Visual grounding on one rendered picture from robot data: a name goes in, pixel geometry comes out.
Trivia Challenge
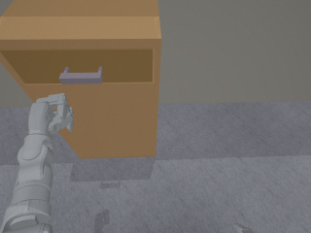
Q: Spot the right robot hand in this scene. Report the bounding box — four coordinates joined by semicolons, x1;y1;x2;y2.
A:
233;222;255;233

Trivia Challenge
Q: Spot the robot left forearm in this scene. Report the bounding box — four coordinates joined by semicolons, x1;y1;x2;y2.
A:
0;133;54;233

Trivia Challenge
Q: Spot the drawer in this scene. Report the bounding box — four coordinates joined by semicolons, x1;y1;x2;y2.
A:
0;48;153;84

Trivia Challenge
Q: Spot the handle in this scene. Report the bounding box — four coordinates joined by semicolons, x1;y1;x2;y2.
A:
59;66;103;84

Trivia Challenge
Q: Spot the left robot hand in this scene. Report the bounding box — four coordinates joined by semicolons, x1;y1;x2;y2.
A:
28;93;74;140

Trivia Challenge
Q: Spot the cabinet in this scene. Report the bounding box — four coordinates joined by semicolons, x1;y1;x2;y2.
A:
0;0;161;159

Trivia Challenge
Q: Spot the robot left upper arm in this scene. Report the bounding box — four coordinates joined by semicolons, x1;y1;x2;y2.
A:
3;223;53;233

